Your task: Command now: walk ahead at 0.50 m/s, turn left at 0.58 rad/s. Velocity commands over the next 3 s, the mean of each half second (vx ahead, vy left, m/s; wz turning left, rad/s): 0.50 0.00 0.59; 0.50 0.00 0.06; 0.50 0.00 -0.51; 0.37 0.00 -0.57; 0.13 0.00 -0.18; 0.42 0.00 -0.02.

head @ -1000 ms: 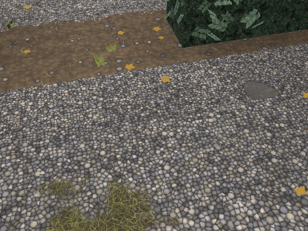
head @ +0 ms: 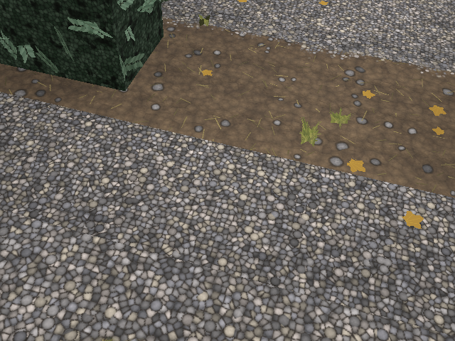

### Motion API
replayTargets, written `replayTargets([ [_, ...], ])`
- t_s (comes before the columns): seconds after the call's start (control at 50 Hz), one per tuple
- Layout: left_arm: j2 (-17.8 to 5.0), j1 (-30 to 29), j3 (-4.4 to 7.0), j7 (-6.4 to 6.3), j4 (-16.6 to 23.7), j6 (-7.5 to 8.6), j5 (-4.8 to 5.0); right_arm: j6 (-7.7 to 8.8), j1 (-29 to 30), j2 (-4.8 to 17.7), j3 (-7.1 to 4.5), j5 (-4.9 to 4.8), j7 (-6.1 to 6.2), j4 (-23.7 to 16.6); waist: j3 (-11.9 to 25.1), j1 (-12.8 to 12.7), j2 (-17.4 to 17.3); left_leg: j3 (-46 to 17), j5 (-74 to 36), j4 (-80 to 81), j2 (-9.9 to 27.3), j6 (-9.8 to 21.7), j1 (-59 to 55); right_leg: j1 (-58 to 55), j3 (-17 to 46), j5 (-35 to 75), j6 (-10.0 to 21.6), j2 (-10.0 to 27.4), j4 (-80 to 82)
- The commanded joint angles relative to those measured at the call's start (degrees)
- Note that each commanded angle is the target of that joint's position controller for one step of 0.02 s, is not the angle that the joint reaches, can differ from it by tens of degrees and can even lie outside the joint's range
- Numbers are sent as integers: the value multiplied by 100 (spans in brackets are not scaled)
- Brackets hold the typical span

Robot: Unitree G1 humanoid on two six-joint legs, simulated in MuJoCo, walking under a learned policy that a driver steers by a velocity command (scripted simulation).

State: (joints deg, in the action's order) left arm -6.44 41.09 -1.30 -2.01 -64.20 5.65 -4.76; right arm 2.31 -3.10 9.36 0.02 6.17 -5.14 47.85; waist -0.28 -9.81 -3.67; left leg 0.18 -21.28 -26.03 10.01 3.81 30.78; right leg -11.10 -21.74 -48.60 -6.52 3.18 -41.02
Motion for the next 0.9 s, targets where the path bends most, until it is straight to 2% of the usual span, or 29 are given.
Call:
replayTargets([
  [0.02,-895,302,127,-38,-69,-136,-46,40,-281,423,-112,17,115,314,-907,442,-9,268,-468,859,-162,-155,-689,747,765,4008,969,1082,-118],
  [0.04,-1132,40,164,143,-15,-248,-208,67,-1343,713,-263,-93,220,687,-527,984,-180,467,-1078,841,-409,-135,-2596,1575,679,4183,804,968,-959],
  [0.06,-1084,13,121,383,-4,-320,-346,120,-2632,1401,-573,-176,327,1094,-105,1557,-367,552,-1140,551,-511,86,-4768,2862,792,3768,480,674,-2248],
  [0.08,-269,1090,12,691,-48,-248,-293,80,-4022,2139,-697,-206,277,1448,1970,1245,-1187,-277,-3687,-1852,93,1094,-8019,4173,934,887,61,2,-4755],
  [0.1,-785,713,53,882,289,-154,-186,49,-4449,2217,-792,-264,203,1665,3241,1718,-887,-1562,-4185,-2139,785,2099,-8922,4850,1635,45,-143,-196,-6677],
  [0.12,-1087,-1051,164,864,872,44,64,137,-4485,1835,-732,-213,234,1674,2292,2316,-460,-1933,-2405,-1340,751,2143,-8278,6521,1948,104,-102,-350,-7267],
  [0.14,-1138,-2206,165,796,1111,133,182,201,-3901,1437,-670,-151,285,1656,754,2368,-119,-1540,-425,-128,304,1453,-6184,6891,2059,537,293,-6,-6825],
  [0.16,-1359,-1965,261,589,1366,252,220,197,-3256,1380,-585,-333,210,1191,1073,1817,-283,-2423,-907,-209,888,2073,-5343,6624,2469,525,166,242,-6773],
  [0.18,-1334,-2013,265,465,1394,283,222,186,-2748,1067,-488,-179,153,1069,445,1339,325,-2741,-963,-47,1097,2305,-3929,6372,2720,985,250,461,-5938],
  [0.22,-716,-2150,142,204,1556,180,89,456,-1600,423,-183,-285,116,661,-381,597,707,-2594,739,889,1083,2093,-919,5096,3033,2019,601,766,-3957],
  [0.24,-413,-1928,49,169,1405,86,46,529,-1336,361,-135,-360,145,502,-271,532,571,-2071,1106,1312,784,1957,-143,4356,3038,2768,631,879,-2304],
  [0.26,-288,-1785,-32,220,1444,4,35,554,-1019,713,-183,-366,113,373,-438,271,69,-1750,1455,1303,353,1741,551,3649,2848,3146,660,824,-1507],
  [0.28,-487,-1849,-18,275,1523,-56,107,543,-837,1012,-264,-380,73,275,-327,234,56,-1429,1678,1182,-30,1521,967,3012,2549,3455,696,640,-964],
  [0.32,-587,-2369,-93,368,1647,-122,231,511,-1135,1249,-361,-262,-57,214,-317,529,204,-1641,2134,1145,-105,1404,869,2732,2371,4663,647,373,-308],
  [0.42,-1448,-3570,143,289,1977,88,155,457,-1904,1115,-473,-190,-88,382,-225,922,269,-2084,2692,99,-223,1002,-711,2757,2044,4652,928,-21,490],
  [0.44,-1711,-3187,272,233,1904,205,212,477,-1811,1059,-465,-142,-79,277,-17,692,256,-1959,2391,-437,-438,774,-565,2009,2038,4648,1188,-11,452],
  [0.46,-2082,-2006,411,141,1618,301,289,527,-1615,774,-429,-114,-79,95,737,214,946,-1428,2602,-2032,-1139,292,61,374,2824,4978,1829,631,650],
  [0.48,-2226,-1163,355,173,1478,279,336,585,-2500,-5,-251,-97,-58,-26,2335,450,2485,-690,5586,-3695,-2064,-196,1092,-1660,5582,5676,3400,2394,1778],
  [0.5,-1843,-955,330,189,1304,267,178,505,-1548,545,-387,-227,0,-69,1015,97,1572,-928,5548,-4512,-1679,-111,2375,-963,6305,3326,2843,2228,2503],
  [0.52,-1605,-1732,302,188,1430,273,279,444,-1194,594,-408,-252,162,-44,180,357,1087,-949,4818,-4534,-1275,13,2375,179,5561,1754,2301,2008,2826],
  [0.56,-851,-2554,108,95,1578,208,422,341,-1576,515,-437,-152,376,234,106,860,921,-761,4194,-4168,-656,73,1290,1370,4465,2312,2019,1759,3208],
  [0.6,-666,-2438,80,-29,1410,227,349,277,-1411,225,-393,-113,337,221,-37,969,773,-616,4156,-3768,-576,2,601,1809,3659,3241,1860,1504,3594],
  [0.66,-850,-2073,204,72,1153,295,144,270,-923,210,-370,-298,116,109,-141,799,625,-298,3323,-2655,-698,-121,329,1804,2591,4088,1868,1032,3702],
  [0.72,-1020,-1846,289,432,925,291,219,135,-379,271,-333,-224,98,-155,-264,815,722,-15,2798,-1606,-709,-238,-263,2184,2494,4289,2139,1013,3691],
  [0.74,-1258,-1893,411,347,874,168,739,-81,186,513,-414,-669,275,-347,-473,1021,572,155,2293,-1377,-761,-292,-29,2163,2534,5257,1709,1021,3256],
  [0.76,-1334,-1758,426,322,855,106,775,-158,205,485,-360,-687,349,-389,-312,948,713,183,2301,-1125,-787,-332,-159,2072,2474,5455,1643,1012,3106],
  [0.78,-1077,-1534,331,569,774,263,154,-39,-283,277,-245,-140,256,-251,-77,809,1073,-223,2774,-1006,-608,-271,-386,1876,2764,5056,2218,1257,3350],
  [0.82,-1210,-1543,424,638,791,253,142,89,-117,616,-359,-68,284,-275,-335,725,835,-150,3118,-680,-626,-213,-289,1605,2992,4410,2311,1316,3302],
  [0.9,-1272,-1329,445,482,670,21,291,321,329,573,-413,-314,373,-478,-189,743,811,158,2817,268,-790,-10,-1464,1602,3100,4474,2162,1188,2579],
])
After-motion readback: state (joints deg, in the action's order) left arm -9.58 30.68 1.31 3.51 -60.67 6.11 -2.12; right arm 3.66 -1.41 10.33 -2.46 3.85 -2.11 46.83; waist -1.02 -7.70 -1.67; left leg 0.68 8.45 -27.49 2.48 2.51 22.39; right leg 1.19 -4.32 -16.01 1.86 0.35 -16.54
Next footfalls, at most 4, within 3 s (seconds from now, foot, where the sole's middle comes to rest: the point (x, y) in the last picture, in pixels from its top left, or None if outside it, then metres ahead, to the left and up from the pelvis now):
0.06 left None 0.22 0.13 -0.85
0.44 right None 0.49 -0.06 -0.85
0.92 left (183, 317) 0.56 0.24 -0.85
1.54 right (267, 251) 0.96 0.00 -1.04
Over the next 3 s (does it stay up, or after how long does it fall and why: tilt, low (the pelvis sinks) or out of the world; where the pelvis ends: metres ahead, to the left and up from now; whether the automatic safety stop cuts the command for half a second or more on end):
stays up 1.34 0.03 -0.28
